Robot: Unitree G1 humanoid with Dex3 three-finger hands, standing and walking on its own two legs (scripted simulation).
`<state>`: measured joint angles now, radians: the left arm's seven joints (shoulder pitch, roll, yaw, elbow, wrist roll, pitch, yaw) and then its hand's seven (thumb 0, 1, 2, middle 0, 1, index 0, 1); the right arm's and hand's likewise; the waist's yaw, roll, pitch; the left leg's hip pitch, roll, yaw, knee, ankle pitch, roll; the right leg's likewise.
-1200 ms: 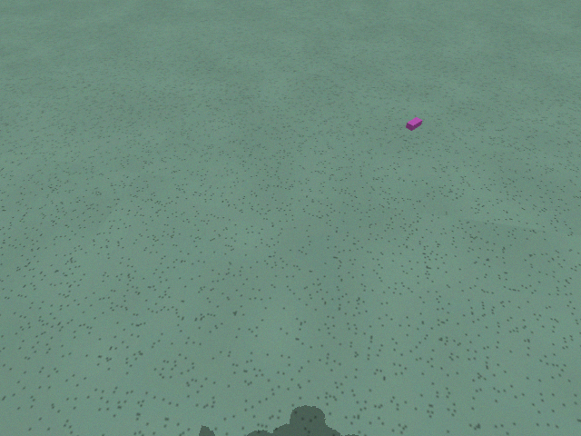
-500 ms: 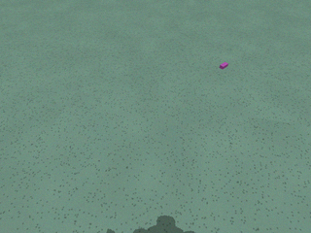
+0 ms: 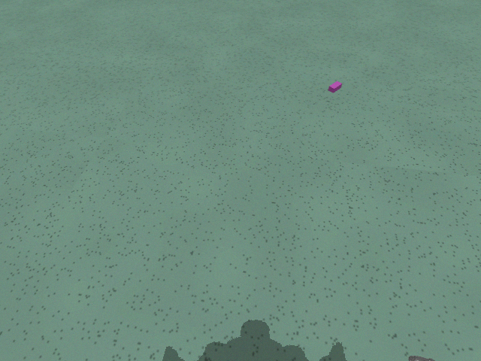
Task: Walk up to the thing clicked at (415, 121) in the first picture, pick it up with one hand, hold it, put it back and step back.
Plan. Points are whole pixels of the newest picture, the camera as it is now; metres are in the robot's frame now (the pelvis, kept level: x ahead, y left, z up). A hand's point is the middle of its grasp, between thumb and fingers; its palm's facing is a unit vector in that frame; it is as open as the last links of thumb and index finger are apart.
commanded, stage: walk up
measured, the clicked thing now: (335, 87) +1.91 -0.51 -0.76
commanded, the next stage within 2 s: stand in 1.78 s
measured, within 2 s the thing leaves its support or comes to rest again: neither
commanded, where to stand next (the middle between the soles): +0.04 -0.01 m, yaw -42 degrees
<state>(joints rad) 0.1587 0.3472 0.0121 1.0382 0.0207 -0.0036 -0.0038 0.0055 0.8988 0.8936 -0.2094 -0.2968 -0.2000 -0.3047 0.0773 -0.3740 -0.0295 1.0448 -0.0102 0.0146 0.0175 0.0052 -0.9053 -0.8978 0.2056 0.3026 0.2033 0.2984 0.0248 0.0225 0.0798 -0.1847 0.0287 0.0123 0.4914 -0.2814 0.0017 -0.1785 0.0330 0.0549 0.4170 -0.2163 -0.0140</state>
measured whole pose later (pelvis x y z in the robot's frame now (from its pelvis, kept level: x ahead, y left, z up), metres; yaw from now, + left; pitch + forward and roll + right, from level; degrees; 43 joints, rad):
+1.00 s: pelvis -0.02 +0.05 -0.03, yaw -35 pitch -3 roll +0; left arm 0.23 0.42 0.05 0.79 0.01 0.03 0.00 0.01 0.90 0.89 -0.21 -0.30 -0.20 -0.30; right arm 0.27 -0.37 -0.04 0.81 -0.03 -0.02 0.01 0.01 -0.90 -0.90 0.21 0.30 0.20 0.30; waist -0.02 -0.04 0.13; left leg -0.32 0.05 0.06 0.71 -0.33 0.01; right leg -0.43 0.09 0.12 1.06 -0.52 -0.02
